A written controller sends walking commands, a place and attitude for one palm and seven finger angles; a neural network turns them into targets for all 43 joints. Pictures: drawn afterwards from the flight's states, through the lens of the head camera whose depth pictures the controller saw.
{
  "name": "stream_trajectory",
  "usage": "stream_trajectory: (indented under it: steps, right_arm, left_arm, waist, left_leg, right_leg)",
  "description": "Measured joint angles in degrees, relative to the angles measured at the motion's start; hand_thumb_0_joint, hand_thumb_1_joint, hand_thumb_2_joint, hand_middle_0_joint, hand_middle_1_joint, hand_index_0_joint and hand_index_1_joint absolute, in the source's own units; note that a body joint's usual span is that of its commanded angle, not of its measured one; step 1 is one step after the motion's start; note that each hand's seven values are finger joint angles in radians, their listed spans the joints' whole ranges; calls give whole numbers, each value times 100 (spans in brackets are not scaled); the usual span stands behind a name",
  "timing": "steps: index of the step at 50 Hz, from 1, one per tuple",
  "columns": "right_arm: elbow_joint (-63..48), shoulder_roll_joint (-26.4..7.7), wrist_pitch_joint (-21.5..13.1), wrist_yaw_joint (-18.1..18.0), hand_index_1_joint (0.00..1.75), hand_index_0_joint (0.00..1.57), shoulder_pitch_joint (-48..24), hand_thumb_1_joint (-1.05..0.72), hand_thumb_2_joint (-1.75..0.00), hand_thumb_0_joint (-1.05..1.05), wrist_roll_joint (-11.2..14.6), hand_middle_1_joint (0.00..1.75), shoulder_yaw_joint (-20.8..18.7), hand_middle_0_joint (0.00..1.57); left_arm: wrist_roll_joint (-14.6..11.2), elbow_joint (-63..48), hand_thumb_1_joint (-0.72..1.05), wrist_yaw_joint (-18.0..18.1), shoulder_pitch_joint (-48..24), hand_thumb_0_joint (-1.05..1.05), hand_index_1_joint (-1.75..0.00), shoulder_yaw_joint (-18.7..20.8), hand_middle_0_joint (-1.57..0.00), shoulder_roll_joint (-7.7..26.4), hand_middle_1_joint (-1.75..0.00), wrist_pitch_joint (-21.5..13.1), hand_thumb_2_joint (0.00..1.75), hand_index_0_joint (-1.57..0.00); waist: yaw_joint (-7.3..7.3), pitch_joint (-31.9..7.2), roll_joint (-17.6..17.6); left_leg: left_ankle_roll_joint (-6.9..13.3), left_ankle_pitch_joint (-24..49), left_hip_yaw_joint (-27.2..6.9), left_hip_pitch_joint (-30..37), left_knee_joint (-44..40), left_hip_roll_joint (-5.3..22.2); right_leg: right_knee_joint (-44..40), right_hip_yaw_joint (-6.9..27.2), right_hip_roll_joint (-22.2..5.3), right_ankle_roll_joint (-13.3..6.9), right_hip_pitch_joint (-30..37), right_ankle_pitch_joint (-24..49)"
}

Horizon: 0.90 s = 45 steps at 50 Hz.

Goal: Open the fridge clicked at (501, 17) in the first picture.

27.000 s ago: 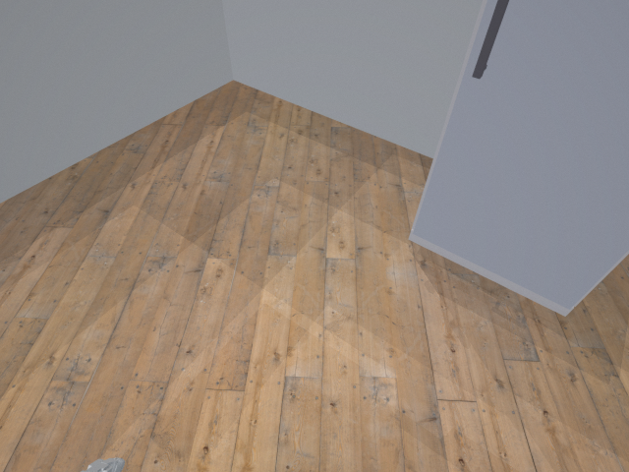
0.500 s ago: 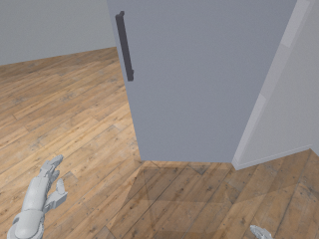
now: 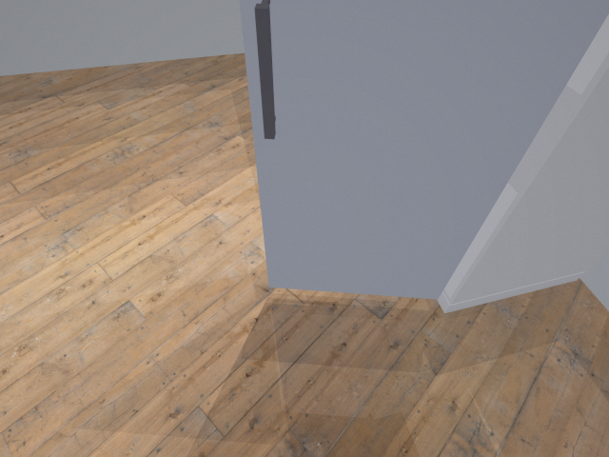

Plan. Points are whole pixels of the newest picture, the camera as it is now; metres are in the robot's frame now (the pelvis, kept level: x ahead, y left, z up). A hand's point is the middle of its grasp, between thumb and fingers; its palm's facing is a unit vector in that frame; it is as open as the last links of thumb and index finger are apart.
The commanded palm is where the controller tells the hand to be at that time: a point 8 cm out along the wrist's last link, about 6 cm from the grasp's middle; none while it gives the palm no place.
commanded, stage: let the arm hang, fingers relaxed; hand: left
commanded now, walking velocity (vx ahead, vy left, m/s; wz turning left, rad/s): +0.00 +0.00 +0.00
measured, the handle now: (268, 74) +0.72 +0.13 +0.14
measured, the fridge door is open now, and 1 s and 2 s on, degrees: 71 71 71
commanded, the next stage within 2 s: look to check the result in 0.48 s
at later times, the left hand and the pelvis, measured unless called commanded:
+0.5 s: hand out of the picture +0.05 +0.22 -0.17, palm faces -0.04 -0.97 -0.24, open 7.4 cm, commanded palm none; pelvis +0.00 +0.02 +0.00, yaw -1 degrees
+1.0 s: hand out of the picture +0.05 +0.25 -0.16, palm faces -0.03 -0.95 -0.31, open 7.4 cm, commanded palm none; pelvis +0.00 +0.01 +0.00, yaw -1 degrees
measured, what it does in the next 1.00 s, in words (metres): stands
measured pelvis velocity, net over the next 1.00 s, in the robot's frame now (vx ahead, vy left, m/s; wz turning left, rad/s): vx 0.00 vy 0.01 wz -0.01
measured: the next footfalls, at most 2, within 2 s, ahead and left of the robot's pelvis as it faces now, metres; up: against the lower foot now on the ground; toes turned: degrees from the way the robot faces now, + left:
none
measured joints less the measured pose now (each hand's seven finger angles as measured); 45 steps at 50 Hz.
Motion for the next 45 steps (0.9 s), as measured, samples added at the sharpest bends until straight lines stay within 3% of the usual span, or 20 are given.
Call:
stream_trajectory:
  steps: [22,45]
  right_arm:
    - [271,-149,-98,38,30,21,60,-91,-90,1,-20,30,-62,20]
    - [210,-410,-96,65,30,21,-289,-91,-90,1,4,30,-69,20]
  left_arm:
    - [17,-151,91,-8,-517,1,-30,-32,-20,-174,-30,-104,90,-20]
    - [5,-3,91,-15,-503,1,-30,-20,-20,160,-30,-118,90,-20]
  waist:
    - [-169,-151,-80]
    - [-97,-82,-17]
  left_leg:
    - [145,203,187,180,-366,-174]
    - [87,258,132,249,-471,-114]
  right_leg:
    - [-52,170,-180,142,-16,102]
    - [-270,119,-104,91,117,198]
